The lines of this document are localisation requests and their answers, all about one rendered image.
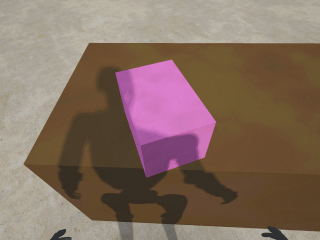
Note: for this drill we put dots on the pedestal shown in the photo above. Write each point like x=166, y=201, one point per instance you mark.
x=262, y=164

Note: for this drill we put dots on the left robot hand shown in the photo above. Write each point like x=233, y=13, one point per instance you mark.
x=59, y=234

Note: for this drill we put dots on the right robot hand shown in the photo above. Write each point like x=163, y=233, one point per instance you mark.
x=275, y=234

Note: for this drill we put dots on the carton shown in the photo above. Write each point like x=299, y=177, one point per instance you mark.
x=169, y=123

